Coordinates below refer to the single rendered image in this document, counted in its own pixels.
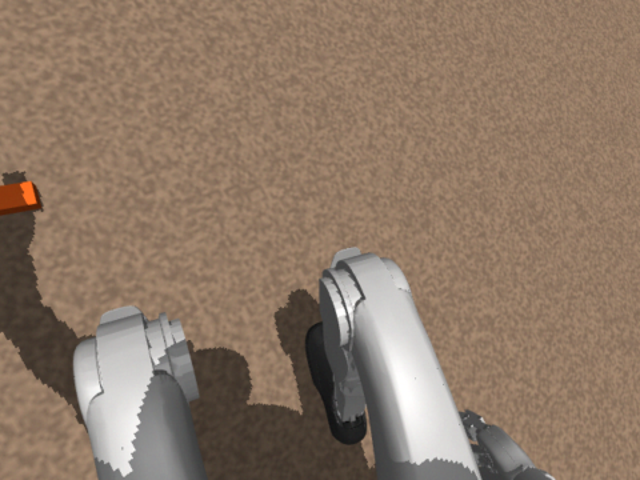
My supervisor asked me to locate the right robot hand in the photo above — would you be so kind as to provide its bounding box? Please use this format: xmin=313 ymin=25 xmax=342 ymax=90
xmin=458 ymin=410 xmax=537 ymax=480

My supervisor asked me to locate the small box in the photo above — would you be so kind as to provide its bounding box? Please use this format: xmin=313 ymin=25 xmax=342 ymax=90
xmin=0 ymin=181 xmax=42 ymax=216

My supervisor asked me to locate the right robot foot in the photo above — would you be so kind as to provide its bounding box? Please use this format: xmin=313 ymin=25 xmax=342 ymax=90
xmin=305 ymin=322 xmax=367 ymax=445

